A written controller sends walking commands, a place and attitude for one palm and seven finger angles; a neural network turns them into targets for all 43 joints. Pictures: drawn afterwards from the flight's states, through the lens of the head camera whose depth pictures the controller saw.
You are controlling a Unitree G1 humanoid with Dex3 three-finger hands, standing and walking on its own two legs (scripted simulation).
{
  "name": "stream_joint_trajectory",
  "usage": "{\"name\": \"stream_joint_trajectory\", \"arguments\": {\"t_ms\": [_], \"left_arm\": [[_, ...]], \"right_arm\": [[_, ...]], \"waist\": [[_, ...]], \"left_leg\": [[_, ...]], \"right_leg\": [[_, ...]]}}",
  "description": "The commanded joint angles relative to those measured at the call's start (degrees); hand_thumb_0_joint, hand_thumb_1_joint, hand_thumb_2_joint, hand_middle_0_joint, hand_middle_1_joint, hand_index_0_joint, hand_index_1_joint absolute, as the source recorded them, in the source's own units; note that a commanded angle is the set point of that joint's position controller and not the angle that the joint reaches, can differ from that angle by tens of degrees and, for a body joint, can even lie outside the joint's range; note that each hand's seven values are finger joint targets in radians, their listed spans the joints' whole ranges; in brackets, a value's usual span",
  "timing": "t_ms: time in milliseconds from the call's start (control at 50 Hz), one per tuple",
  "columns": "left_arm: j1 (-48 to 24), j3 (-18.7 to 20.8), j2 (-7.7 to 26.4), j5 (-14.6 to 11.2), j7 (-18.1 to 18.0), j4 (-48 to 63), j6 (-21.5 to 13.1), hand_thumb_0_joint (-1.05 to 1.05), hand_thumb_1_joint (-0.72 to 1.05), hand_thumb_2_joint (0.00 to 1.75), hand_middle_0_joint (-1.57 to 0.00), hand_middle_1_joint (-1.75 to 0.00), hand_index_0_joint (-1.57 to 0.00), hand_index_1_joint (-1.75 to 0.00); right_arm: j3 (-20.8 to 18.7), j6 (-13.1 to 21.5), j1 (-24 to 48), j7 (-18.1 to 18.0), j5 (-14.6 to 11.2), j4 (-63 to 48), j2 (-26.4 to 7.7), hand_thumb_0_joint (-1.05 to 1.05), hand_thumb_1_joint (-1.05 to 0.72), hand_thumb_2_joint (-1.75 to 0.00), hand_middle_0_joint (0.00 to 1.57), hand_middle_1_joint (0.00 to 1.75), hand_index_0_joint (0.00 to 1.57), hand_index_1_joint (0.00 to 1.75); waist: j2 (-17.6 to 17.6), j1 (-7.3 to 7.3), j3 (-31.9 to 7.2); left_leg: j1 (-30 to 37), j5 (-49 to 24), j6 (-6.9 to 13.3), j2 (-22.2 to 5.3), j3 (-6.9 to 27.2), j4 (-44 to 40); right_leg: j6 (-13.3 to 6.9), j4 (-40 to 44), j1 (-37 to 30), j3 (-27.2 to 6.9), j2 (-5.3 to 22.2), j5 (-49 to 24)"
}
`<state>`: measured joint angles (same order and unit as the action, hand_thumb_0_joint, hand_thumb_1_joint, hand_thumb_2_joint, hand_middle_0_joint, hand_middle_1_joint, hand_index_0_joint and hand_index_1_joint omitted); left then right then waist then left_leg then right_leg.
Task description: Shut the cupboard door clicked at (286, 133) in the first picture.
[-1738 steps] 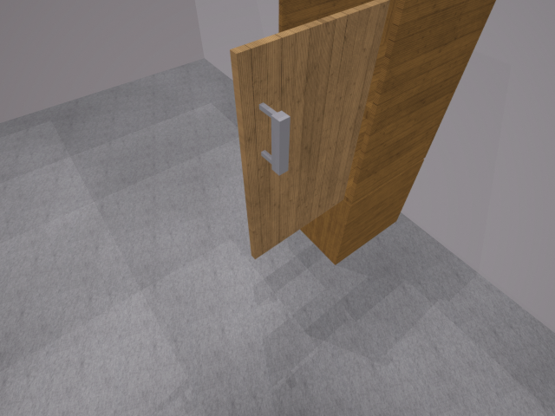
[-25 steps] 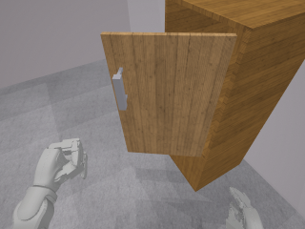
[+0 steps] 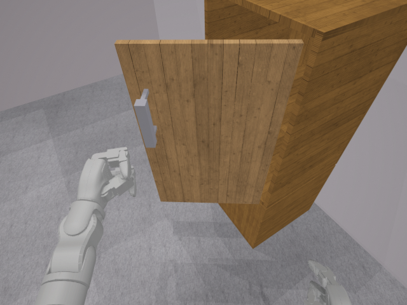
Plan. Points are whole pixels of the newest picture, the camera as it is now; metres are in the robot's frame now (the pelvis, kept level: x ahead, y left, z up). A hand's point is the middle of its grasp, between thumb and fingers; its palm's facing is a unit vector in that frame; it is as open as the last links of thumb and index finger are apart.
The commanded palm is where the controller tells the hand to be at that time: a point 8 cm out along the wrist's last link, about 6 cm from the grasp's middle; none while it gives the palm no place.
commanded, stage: bring the fist close to the handle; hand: left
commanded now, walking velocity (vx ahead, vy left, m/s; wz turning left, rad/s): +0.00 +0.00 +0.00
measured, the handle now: (148, 118) +0.49 +0.16 +0.10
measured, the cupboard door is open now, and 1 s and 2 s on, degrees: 55 55 36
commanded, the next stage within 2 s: push the door shut along its arc in 0.80 s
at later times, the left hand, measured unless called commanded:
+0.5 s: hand (160, 147) +0.40 +0.11 +0.11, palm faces -0.01 -1.00 -0.02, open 3.1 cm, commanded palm +0.37 +0.17 +0.11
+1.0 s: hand (154, 147) +0.40 +0.13 +0.11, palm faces -0.01 -1.00 -0.03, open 3.1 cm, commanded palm +0.39 +0.18 +0.11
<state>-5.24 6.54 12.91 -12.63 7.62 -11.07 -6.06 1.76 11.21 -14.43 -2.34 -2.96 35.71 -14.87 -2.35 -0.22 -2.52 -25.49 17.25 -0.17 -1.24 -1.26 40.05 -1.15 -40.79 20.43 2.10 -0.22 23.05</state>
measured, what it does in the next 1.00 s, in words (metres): stands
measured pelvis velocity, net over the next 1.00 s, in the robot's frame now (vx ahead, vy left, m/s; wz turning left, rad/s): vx -0.01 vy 0.00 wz -0.02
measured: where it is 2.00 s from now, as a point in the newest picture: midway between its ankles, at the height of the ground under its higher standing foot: outside the picture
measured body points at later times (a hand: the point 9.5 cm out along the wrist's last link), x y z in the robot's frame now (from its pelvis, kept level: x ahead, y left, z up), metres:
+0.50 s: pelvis +0.00 +0.00 +0.00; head +0.02 -0.01 +0.45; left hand +0.40 +0.17 +0.11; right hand +0.12 -0.24 -0.11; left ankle +0.04 +0.12 -0.72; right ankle -0.02 -0.10 -0.72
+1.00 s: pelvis -0.01 +0.00 +0.00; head +0.02 -0.01 +0.45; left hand +0.39 +0.18 +0.11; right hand +0.11 -0.25 -0.11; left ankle +0.04 +0.12 -0.72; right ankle -0.02 -0.10 -0.72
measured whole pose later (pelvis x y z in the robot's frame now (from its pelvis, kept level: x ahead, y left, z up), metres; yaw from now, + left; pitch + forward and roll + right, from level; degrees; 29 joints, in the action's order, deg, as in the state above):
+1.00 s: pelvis -0.01 +0.00 +0.00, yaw -1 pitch +5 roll +0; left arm -27.9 7.2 12.0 -9.3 3.0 -37.9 -12.5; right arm 0.4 3.3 -15.6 -1.4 -2.7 37.1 -14.6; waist -2.0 -2.4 -3.0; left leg -28.7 16.8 -0.2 -2.0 -1.8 40.5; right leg -1.2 -41.1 23.9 1.5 -0.9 22.2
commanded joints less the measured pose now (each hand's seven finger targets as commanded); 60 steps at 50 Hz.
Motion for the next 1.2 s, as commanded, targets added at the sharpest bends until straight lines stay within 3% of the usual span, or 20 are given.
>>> {"name": "stream_joint_trajectory", "arguments": {"t_ms": [0,60,120,160,220,280,380,440,480,520,580,660,720,740,780,860,920,980,1020,1180], "left_arm": [[-19.3,1.5,5.5,-0.1,-1.2,12.0,-4.6,0.0,0.9,0.9,-1.3,-1.5,-1.3,-1.5],[-23.4,1.9,6.1,0.6,-2.5,7.6,-4.0,0.0,0.9,0.9,-1.3,-1.5,-1.3,-1.5],[-26.7,4.3,8.9,1.4,-3.7,5.4,-4.2,0.0,0.9,0.9,-1.3,-1.5,-1.3,-1.5],[-29.8,1.8,5.9,1.7,-3.9,4.8,-4.6,0.0,0.9,0.9,-1.3,-1.5,-1.3,-1.5],[-32.9,1.5,5.5,2.0,-4.8,1.0,-5.1,0.0,0.9,0.9,-1.3,-1.5,-1.3,-1.5],[-36.0,-0.5,2.6,2.3,-5.5,-1.5,-5.6,0.0,0.9,0.9,-1.3,-1.5,-1.3,-1.5],[-42.3,0.7,3.9,3.7,-7.3,-7.9,-5.9,0.0,0.9,0.9,-1.3,-1.5,-1.3,-1.5],[-40.0,4.7,7.3,3.9,-8.1,-9.0,-6.9,0.0,0.9,0.9,-1.3,-1.5,-1.3,-1.5],[-39.2,4.3,6.4,3.9,-7.7,-8.0,-8.0,0.0,0.9,0.9,-1.3,-1.5,-1.3,-1.5],[-36.7,5.6,8.1,3.9,-7.3,-8.0,-8.7,0.0,0.9,0.9,-1.3,-1.5,-1.3,-1.5],[-37.9,4.4,7.0,3.3,-6.3,-8.4,-8.8,0.0,0.9,0.9,-1.3,-1.5,-1.3,-1.5],[-41.1,2.2,5.2,2.6,-5.4,-7.0,-9.0,0.0,0.9,0.9,-1.3,-1.5,-1.3,-1.5],[-43.0,3.8,8.0,2.5,-5.5,-9.2,-9.4,0.0,0.9,0.9,-1.3,-1.5,-1.3,-1.5],[-44.7,1.9,5.9,2.4,-5.3,-8.1,-9.8,0.0,0.9,0.9,-1.3,-1.5,-1.3,-1.5],[-45.8,2.4,6.6,2.4,-5.2,-9.8,-10.1,0.0,0.9,0.9,-1.3,-1.5,-1.3,-1.5],[-43.3,4.2,7.9,2.4,-5.0,-11.9,-10.3,0.0,0.9,0.9,-1.3,-1.5,-1.3,-1.5],[-44.7,3.2,7.7,2.9,-4.4,-13.8,-10.3,0.0,0.9,0.9,-1.3,-1.5,-1.3,-1.5],[-52.9,2.1,7.7,2.9,-3.5,-17.7,-10.1,0.0,0.9,0.9,-1.3,-1.5,-1.3,-1.5],[-55.4,5.0,11.7,3.0,-3.2,-19.1,-11.0,0.0,0.9,0.9,-1.3,-1.5,-1.3,-1.5],[-65.1,2.8,9.3,3.0,0.0,-29.0,-13.2,0.0,0.9,0.9,-1.3,-1.5,-1.3,-1.5]], "right_arm": [[-2.5,2.4,4.6,-0.1,-0.3,-8.3,-5.9,0.0,-0.9,-0.9,0.2,0.3,0.2,0.3],[-2.5,1.1,4.0,-0.1,-0.2,-7.4,-6.3,0.0,-0.9,-0.9,0.2,0.3,0.2,0.3],[-2.8,-0.1,3.7,-0.2,0.1,-7.0,-6.6,0.0,-0.9,-0.9,0.2,0.3,0.2,0.3],[-2.6,-0.7,3.7,0.1,0.0,-7.1,-6.0,0.0,-0.9,-0.9,0.2,0.3,0.2,0.3],[-2.9,-1.5,2.7,0.2,0.2,-6.3,-6.2,0.0,-0.9,-0.9,0.2,0.3,0.2,0.3],[-3.2,-2.0,2.0,0.7,0.2,-6.1,-6.1,0.0,-0.9,-0.9,0.2,0.3,0.2,0.3],[-3.4,-3.7,0.6,1.0,0.4,-5.2,-6.4,0.0,-0.9,-0.9,0.2,0.3,0.2,0.3],[-3.7,-4.5,0.1,1.2,0.8,-5.8,-6.5,0.0,-0.9,-0.9,0.2,0.3,0.2,0.3],[-3.6,-4.8,0.3,1.5,0.7,-6.4,-6.1,0.0,-0.9,-0.9,0.2,0.3,0.2,0.3],[-3.9,-5.2,-0.2,1.5,0.8,-6.6,-6.4,0.0,-0.9,-0.9,0.2,0.3,0.2,0.3],[-3.9,-5.6,0.0,1.4,0.4,-6.7,-6.4,0.0,-0.9,-0.9,0.2,0.3,0.2,0.3],[-4.0,-5.6,0.2,0.9,0.1,-6.4,-6.3,0.0,-0.9,-0.9,0.2,0.3,0.2,0.3],[-4.1,-5.6,-0.3,0.3,0.2,-5.3,-6.9,0.0,-0.9,-0.9,0.2,0.3,0.2,0.3],[-3.9,-5.4,0.2,0.4,0.1,-5.5,-6.5,0.0,-0.9,-0.9,0.2,0.3,0.2,0.3],[-3.8,-5.4,0.2,0.4,0.1,-5.0,-6.5,0.0,-0.9,-0.9,0.2,0.3,0.2,0.3],[-3.9,-5.5,0.0,0.5,0.1,-5.2,-6.6,0.0,-0.9,-0.9,0.2,0.3,0.2,0.3],[-3.8,-5.7,-0.2,0.5,0.1,-5.3,-6.8,0.0,-0.9,-0.9,0.2,0.3,0.2,0.3],[-3.5,-6.0,-0.7,0.3,-0.1,-4.5,-6.9,0.0,-0.9,-0.9,0.2,0.3,0.2,0.3],[-3.7,-6.2,-1.3,-0.1,0.2,-4.2,-7.5,0.0,-0.9,-0.9,0.2,0.3,0.2,0.3],[-4.0,-6.0,-4.5,0.3,0.3,-2.9,-7.7,0.0,-0.9,-0.9,0.2,0.3,0.2,0.3]], "waist": [[1.2,-0.44,-13.0],[4.3,-1.19,-11.8],[3.5,-0.7,-14.2],[0.9,-0.95,-15.6],[3.2,-1.56,-16.0],[2.6,-1.91,-16.5],[3.7,-2.62,-15.7],[3.9,-0.86,-18.7],[2.5,-0.35,-19.5],[4.3,-0.14,-19.6],[4.5,-1.09,-16.3],[3.2,-2.23,-16.0],[5.6,-2.91,-14.8],[4.0,-3.04,-15.6],[2.3,-2.93,-15.5],[3.6,-2.07,-17.2],[3.2,-2.61,-16.0],[3.3,-4.57,-13.5],[3.7,-4.16,-15.8],[1.4,-6.0,-20.6]], "left_leg": [[11.8,-10.6,1.7,1.1,0.8,-4.1],[10.5,-9.2,1.8,1.0,1.1,-4.3],[11.0,-10.5,1.9,1.1,0.8,-3.8],[12.4,-12.5,1.6,1.0,0.8,-3.7],[12.4,-12.4,1.6,0.7,1.0,-3.3],[12.9,-12.9,1.4,0.7,1.1,-3.2],[11.1,-11.7,1.4,0.7,1.0,-3.0],[10.5,-13.2,1.6,0.9,0.4,-3.0],[10.7,-14.0,1.5,1.0,-0.1,-3.1],[10.2,-14.7,1.8,0.9,-0.4,-2.8],[9.0,-12.5,1.8,1.0,-0.6,-3.3],[10.1,-9.8,2.1,1.1,-0.6,-3.4],[9.4,-7.3,2.2,1.0,-0.3,-3.5],[9.9,-7.2,2.2,1.2,-0.3,-3.7],[10.0,-6.5,2.1,1.3,0.0,-3.6],[9.9,-8.4,2.1,1.3,-0.1,-3.3],[9.6,-7.8,2.2,1.3,0.0,-3.2],[8.9,-5.4,2.2,1.2,0.5,-3.0],[8.9,-5.6,2.2,1.2,0.7,-2.7],[10.5,-8.8,1.8,1.1,1.7,-0.7]], "right_leg": [[0.8,6.7,1.7,-0.6,-0.2,-18.3],[1.1,7.2,2.4,-0.7,-0.3,-17.0],[1.0,6.9,1.2,-1.2,-0.1,-18.4],[0.6,6.1,1.3,-0.8,-0.2,-20.4],[0.7,6.1,2.1,-0.6,-0.6,-19.9],[0.6,5.6,3.0,-0.2,-0.7,-20.4],[0.7,5.6,4.3,-0.5,-0.8,-19.4],[0.6,5.2,1.0,-1.1,-0.7,-21.9],[0.5,4.9,0.3,-1.1,-0.8,-23.0],[0.7,5.1,-0.8,-1.3,-1.0,-24.6],[0.9,6.0,0.4,-1.5,-1.0,-23.3],[1.0,7.1,2.1,-1.7,-1.1,-20.0],[1.3,8.3,2.9,-2.0,-1.1,-16.2],[1.2,8.0,3.1,-2.1,-0.9,-16.3],[1.0,7.9,3.7,-2.1,-0.9,-15.2],[1.0,7.1,2.4,-1.9,-0.9,-17.8],[0.9,7.2,3.4,-1.8,-1.0,-17.0],[1.0,7.5,6.6,-1.8,-1.0,-14.4],[0.9,7.2,5.5,-2.2,-0.9,-14.1],[0.5,4.2,9.1,-1.2,-1.3,-17.0]]}}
